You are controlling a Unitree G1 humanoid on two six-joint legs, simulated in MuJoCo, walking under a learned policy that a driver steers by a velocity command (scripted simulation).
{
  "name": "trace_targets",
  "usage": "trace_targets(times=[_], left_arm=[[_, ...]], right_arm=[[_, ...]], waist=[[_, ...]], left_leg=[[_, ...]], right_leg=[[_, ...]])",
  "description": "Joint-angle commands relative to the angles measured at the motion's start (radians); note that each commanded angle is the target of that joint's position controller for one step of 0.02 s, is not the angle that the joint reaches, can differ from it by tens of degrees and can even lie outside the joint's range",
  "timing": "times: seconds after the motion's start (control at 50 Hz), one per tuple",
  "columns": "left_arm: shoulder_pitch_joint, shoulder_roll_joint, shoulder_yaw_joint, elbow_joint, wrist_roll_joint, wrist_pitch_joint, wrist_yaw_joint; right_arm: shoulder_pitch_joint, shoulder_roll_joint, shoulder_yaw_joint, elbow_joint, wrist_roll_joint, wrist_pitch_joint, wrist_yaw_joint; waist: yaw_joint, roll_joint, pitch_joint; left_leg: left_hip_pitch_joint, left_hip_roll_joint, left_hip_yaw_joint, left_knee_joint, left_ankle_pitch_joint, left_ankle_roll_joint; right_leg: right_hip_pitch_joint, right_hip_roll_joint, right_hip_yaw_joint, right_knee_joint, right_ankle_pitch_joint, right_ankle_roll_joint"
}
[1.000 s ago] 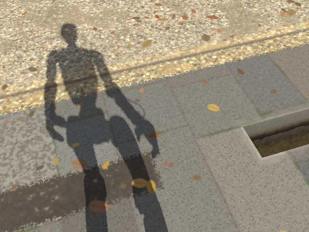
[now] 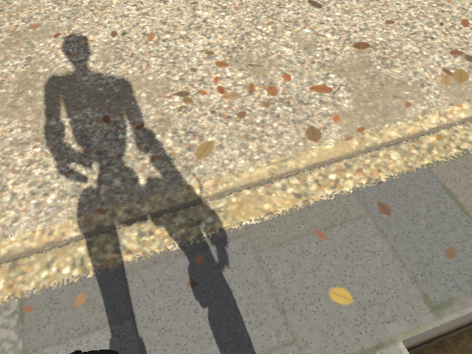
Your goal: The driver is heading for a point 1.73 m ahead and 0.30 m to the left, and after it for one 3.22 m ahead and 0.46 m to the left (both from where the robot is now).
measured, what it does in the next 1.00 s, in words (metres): walks ahead: left foot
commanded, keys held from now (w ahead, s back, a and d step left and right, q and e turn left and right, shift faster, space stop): w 1.00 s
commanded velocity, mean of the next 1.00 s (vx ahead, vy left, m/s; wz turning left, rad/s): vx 0.50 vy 0.00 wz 0.00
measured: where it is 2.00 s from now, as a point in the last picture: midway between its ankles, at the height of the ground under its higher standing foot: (231, 154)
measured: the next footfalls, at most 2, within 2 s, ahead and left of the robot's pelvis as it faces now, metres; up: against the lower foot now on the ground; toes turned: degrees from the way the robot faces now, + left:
left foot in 0.54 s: +0.47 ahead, +0.14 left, +0.00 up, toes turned +3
right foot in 1.08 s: +0.78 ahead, -0.11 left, +0.00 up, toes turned -3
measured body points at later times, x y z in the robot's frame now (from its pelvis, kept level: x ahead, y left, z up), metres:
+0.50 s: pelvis +0.28 +0.01 +0.01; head +0.30 +0.02 +0.46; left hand +0.23 +0.28 -0.13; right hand +0.48 -0.22 -0.09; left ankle +0.44 +0.14 -0.71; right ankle +0.12 -0.10 -0.72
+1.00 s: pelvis +0.55 +0.03 +0.02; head +0.57 +0.03 +0.47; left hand +0.75 +0.26 -0.09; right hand +0.51 -0.24 -0.12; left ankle +0.43 +0.13 -0.72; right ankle +0.73 -0.12 -0.69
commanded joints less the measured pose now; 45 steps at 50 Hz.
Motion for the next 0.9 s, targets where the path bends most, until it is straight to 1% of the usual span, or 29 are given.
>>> trace_targets(times=[0.02, 0.04, 0.06, 0.08, 0.1, 0.12, 0.14, 0.18, 0.24, 0.32, 0.38, 0.42, 0.46, 0.48, 0.5, 0.52, 0.54, 0.56, 0.58, 0.6, 0.62, 0.64, 0.66, 0.68, 0.7, 0.74, 0.8, 0.86, 0.9], left_arm=[[0.458, 0.250, 0.069, 0.071, 0.004, 0.005, 0.013], [0.369, 0.194, 0.050, 0.059, -0.002, 0.002, 0.015], [0.279, 0.157, 0.038, 0.034, 0.000, 0.001, 0.017], [0.212, 0.124, 0.027, 0.026, 0.009, 0.000, 0.013], [0.178, 0.096, 0.018, 0.024, 0.018, -0.005, 0.010], [0.172, 0.086, 0.015, 0.030, 0.021, -0.007, 0.007], [0.185, 0.093, 0.017, 0.039, 0.018, -0.010, 0.008], [0.222, 0.126, 0.024, 0.057, 0.017, -0.014, 0.018], [0.277, 0.140, 0.023, 0.079, 0.015, -0.010, 0.038], [0.336, 0.150, 0.022, 0.100, 0.005, -0.004, 0.048], [0.393, 0.157, 0.025, 0.129, -0.001, 0.006, 0.050], [0.414, 0.161, 0.030, 0.142, -0.002, 0.016, 0.052], [0.407, 0.172, 0.037, 0.147, -0.006, 0.025, 0.055], [0.391, 0.181, 0.040, 0.144, -0.007, 0.030, 0.056], [0.366, 0.187, 0.042, 0.138, -0.009, 0.034, 0.057], [0.352, 0.165, 0.033, 0.132, -0.007, 0.039, 0.056], [0.366, 0.132, 0.017, 0.109, 0.010, 0.039, 0.055], [0.487, -0.011, -0.024, 0.102, 0.013, 0.015, 0.041], [0.423, 0.090, -0.003, 0.110, -0.013, -0.012, 0.035], [0.322, 0.146, 0.012, 0.078, -0.036, -0.027, 0.032], [0.266, 0.145, 0.013, 0.067, -0.034, -0.031, 0.039], [0.240, 0.139, 0.020, 0.064, -0.018, -0.026, 0.046], [0.262, 0.125, 0.025, 0.068, -0.012, -0.012, 0.047], [0.282, 0.101, 0.024, 0.072, -0.011, 0.001, 0.047], [0.291, 0.084, 0.023, 0.077, -0.011, 0.012, 0.050], [0.240, 0.080, 0.025, 0.058, -0.004, 0.024, 0.053], [0.127, 0.077, 0.024, 0.021, 0.005, 0.025, 0.048], [0.030, 0.063, 0.017, -0.002, 0.001, 0.020, 0.037], [-0.029, 0.061, 0.011, -0.016, -0.003, 0.018, 0.030]], right_arm=[[0.057, -0.029, 0.017, -0.063, 0.000, -0.052, 0.012], [-0.035, -0.114, -0.007, -0.088, 0.030, -0.069, 0.018], [-0.105, -0.126, -0.009, -0.107, 0.036, -0.075, 0.015], [-0.139, -0.119, -0.015, -0.110, 0.025, -0.070, 0.007], [-0.126, -0.107, -0.022, -0.105, 0.014, -0.057, 0.001], [-0.102, -0.082, -0.020, -0.099, 0.011, -0.041, -0.001], [-0.090, -0.060, -0.018, -0.095, 0.010, -0.030, -0.002], [-0.128, -0.059, -0.022, -0.110, 0.004, -0.020, -0.006], [-0.232, -0.062, -0.025, -0.144, -0.006, -0.020, -0.004], [-0.369, -0.038, -0.013, -0.179, 0.001, -0.027, 0.013], [-0.453, -0.037, -0.004, -0.206, 0.008, -0.032, 0.028], [-0.489, -0.044, -0.001, -0.227, 0.011, -0.034, 0.040], [-0.479, -0.064, -0.004, -0.236, 0.012, -0.040, 0.050], [-0.439, -0.083, -0.012, -0.229, 0.012, -0.042, 0.051], [-0.357, -0.109, -0.026, -0.208, 0.009, -0.045, 0.050], [-0.190, -0.154, -0.051, -0.154, 0.006, -0.045, 0.045], [-0.004, -0.230, -0.072, -0.114, -0.007, -0.044, 0.035], [0.053, -0.297, -0.082, -0.091, -0.005, -0.042, 0.040], [0.041, -0.198, -0.053, -0.097, 0.001, -0.043, 0.040], [-0.051, -0.154, -0.040, -0.114, 0.002, -0.047, 0.036], [-0.133, -0.128, -0.029, -0.135, -0.005, -0.049, 0.035], [-0.186, -0.097, -0.020, -0.141, -0.015, -0.051, 0.039], [-0.204, -0.071, -0.011, -0.139, -0.025, -0.054, 0.041], [-0.198, -0.066, -0.009, -0.131, -0.025, -0.055, 0.043], [-0.184, -0.077, -0.012, -0.123, -0.021, -0.058, 0.041], [-0.156, -0.115, -0.019, -0.110, -0.018, -0.060, 0.029], [-0.118, -0.129, -0.022, -0.094, -0.012, -0.052, 0.012], [-0.078, -0.133, -0.020, -0.079, -0.006, -0.048, 0.006], [-0.037, -0.137, -0.021, -0.061, -0.002, -0.046, 0.005]], waist=[[0.178, -0.237, -0.418], [0.167, -0.182, -0.271], [0.141, -0.117, -0.172], [0.109, -0.062, -0.097], [0.072, -0.078, -0.065], [0.051, -0.095, -0.056], [0.042, -0.092, -0.048], [0.038, -0.072, -0.017], [0.060, -0.056, 0.008], [0.101, -0.059, 0.036], [0.130, -0.054, 0.064], [0.135, -0.059, 0.078], [0.112, -0.070, 0.068], [0.085, -0.083, 0.044], [0.035, -0.094, -0.009], [-0.041, -0.076, -0.106], [-0.093, 0.041, -0.259], [-0.022, 0.313, -0.382], [-0.056, 0.225, -0.374], [-0.047, 0.178, -0.228], [-0.018, 0.088, -0.154], [0.012, 0.054, -0.092], [0.047, 0.072, -0.079], [0.063, 0.082, -0.073], [0.070, 0.080, -0.064], [0.071, 0.061, -0.027], [0.049, 0.052, 0.005], [0.021, 0.060, 0.028], [-0.001, 0.055, 0.044]], left_leg=[[-0.678, -0.069, -0.134, 0.773, -0.122, 0.026], [-0.775, -0.004, -0.158, 0.844, -0.080, 0.048], [-0.774, 0.054, -0.125, 0.813, 0.017, 0.061], [-0.732, 0.093, -0.107, 0.746, 0.096, 0.059], [-0.664, 0.125, -0.113, 0.686, 0.148, 0.059], [-0.611, 0.134, -0.113, 0.655, 0.174, 0.056], [-0.593, 0.138, -0.106, 0.629, 0.187, 0.051], [-0.639, 0.144, -0.099, 0.555, 0.255, 0.033], [-0.717, 0.142, -0.095, 0.382, 0.406, 0.008], [-0.678, 0.101, -0.054, 0.159, 0.556, 0.005], [-0.692, 0.083, -0.045, 0.069, 0.544, 0.011], [-0.701, 0.077, -0.050, 0.033, 0.499, 0.030], [-0.660, 0.062, -0.044, 0.003, 0.424, 0.056], [-0.590, 0.042, -0.028, -0.007, 0.387, 0.070], [-0.461, 0.006, 0.004, -0.021, 0.371, 0.089], [-0.233, -0.019, 0.021, -0.028, 0.389, 0.117], [0.090, 0.158, -0.185, -0.003, 0.394, 0.181], [0.407, 0.379, -0.679, -0.136, 0.214, 0.350], [0.396, 0.362, -0.756, -0.215, 0.102, 0.327], [0.272, 0.328, -0.600, -0.222, 0.145, 0.276], [0.123, 0.292, -0.477, -0.243, 0.249, 0.249], [-0.010, 0.256, -0.388, -0.271, 0.342, 0.235], [-0.087, 0.229, -0.328, -0.299, 0.384, 0.224], [-0.126, 0.218, -0.300, -0.326, 0.398, 0.226], [-0.148, 0.215, -0.273, -0.347, 0.418, 0.233], [-0.168, 0.217, -0.236, -0.384, 0.447, 0.244], [-0.146, 0.200, -0.177, -0.408, 0.475, 0.227], [-0.141, 0.166, -0.110, -0.415, 0.473, 0.199], [-0.110, 0.171, -0.099, -0.413, 0.446, 0.194]], right_leg=[[0.925, -0.383, 0.786, -0.229, -0.200, -0.271], [0.807, -0.348, 0.653, -0.243, -0.243, -0.214], [0.652, -0.310, 0.513, -0.263, -0.201, -0.178], [0.499, -0.271, 0.413, -0.302, -0.137, -0.160], [0.398, -0.232, 0.339, -0.336, -0.092, -0.141], [0.340, -0.214, 0.299, -0.366, -0.076, -0.138], [0.309, -0.205, 0.269, -0.387, -0.049, -0.146], [0.297, -0.202, 0.225, -0.418, 0.014, -0.159], [0.343, -0.195, 0.177, -0.427, 0.098, -0.150], [0.371, -0.167, 0.109, -0.438, 0.083, -0.121], [0.460, -0.194, 0.104, -0.415, 0.076, -0.121], [0.525, -0.225, 0.108, -0.381, 0.102, -0.118], [0.576, -0.251, 0.113, -0.334, 0.186, -0.103], [0.586, -0.252, 0.108, -0.289, 0.297, -0.092], [0.581, -0.233, 0.087, -0.194, 0.469, -0.076], [0.523, -0.178, 0.046, -0.002, 0.553, -0.049], [0.305, -0.115, -0.001, 0.319, 0.291, -0.013], [-0.092, 0.085, 0.026, 0.663, -0.402, 0.052], [-0.209, 0.046, 0.164, 0.791, -0.495, 0.035], [-0.279, -0.007, 0.148, 0.810, -0.417, 0.017], [-0.245, -0.062, 0.122, 0.767, -0.320, 0.013], [-0.199, -0.093, 0.113, 0.700, -0.261, 0.016], [-0.133, -0.119, 0.121, 0.658, -0.222, 0.015], [-0.097, -0.125, 0.119, 0.625, -0.207, 0.017], [-0.089, -0.130, 0.112, 0.589, -0.206, 0.022], [-0.136, -0.137, 0.103, 0.503, -0.143, 0.041], [-0.195, -0.134, 0.096, 0.326, 0.021, 0.064], [-0.156, -0.101, 0.064, 0.154, 0.157, 0.065], [-0.142, -0.083, 0.048, 0.085, 0.184, 0.065]])
Keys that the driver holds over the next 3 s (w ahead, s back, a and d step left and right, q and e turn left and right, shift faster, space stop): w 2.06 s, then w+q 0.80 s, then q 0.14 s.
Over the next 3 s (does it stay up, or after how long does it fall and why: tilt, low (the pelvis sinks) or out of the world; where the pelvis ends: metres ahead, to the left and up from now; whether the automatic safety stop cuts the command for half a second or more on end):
stays up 1.65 0.12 0.03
